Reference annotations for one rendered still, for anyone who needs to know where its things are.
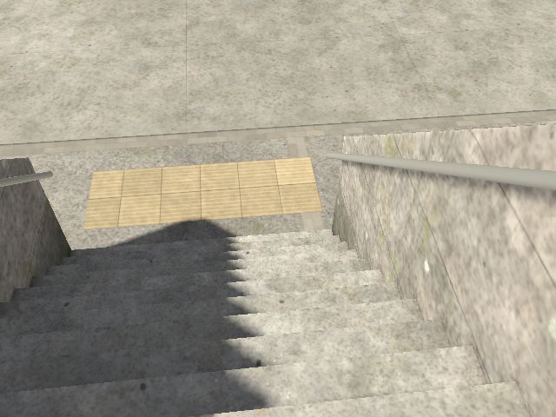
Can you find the stairs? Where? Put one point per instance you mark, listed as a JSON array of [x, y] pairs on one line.
[[278, 325]]

